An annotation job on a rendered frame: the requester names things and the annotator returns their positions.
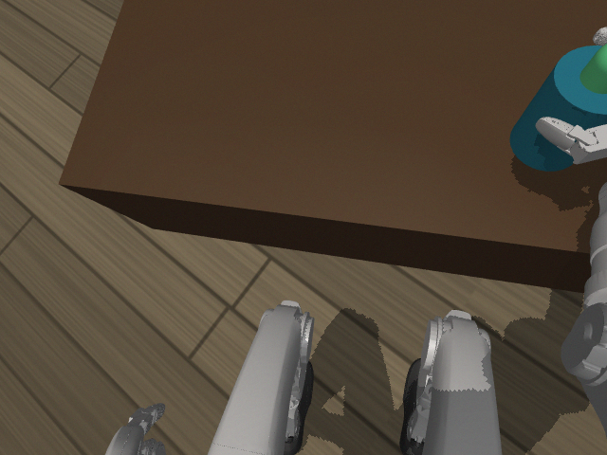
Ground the bottle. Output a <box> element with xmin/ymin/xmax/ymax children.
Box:
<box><xmin>510</xmin><ymin>44</ymin><xmax>607</xmax><ymax>172</ymax></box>

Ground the right robot foot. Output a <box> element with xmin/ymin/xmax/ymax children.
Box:
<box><xmin>399</xmin><ymin>358</ymin><xmax>424</xmax><ymax>455</ymax></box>

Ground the right robot hand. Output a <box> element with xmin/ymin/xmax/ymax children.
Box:
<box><xmin>535</xmin><ymin>27</ymin><xmax>607</xmax><ymax>165</ymax></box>

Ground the left robot foot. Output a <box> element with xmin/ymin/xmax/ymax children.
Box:
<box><xmin>284</xmin><ymin>361</ymin><xmax>314</xmax><ymax>455</ymax></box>

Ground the left robot hand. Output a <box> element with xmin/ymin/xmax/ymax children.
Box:
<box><xmin>105</xmin><ymin>403</ymin><xmax>166</xmax><ymax>455</ymax></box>

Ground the right robot arm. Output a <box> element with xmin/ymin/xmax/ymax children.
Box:
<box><xmin>561</xmin><ymin>182</ymin><xmax>607</xmax><ymax>438</ymax></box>

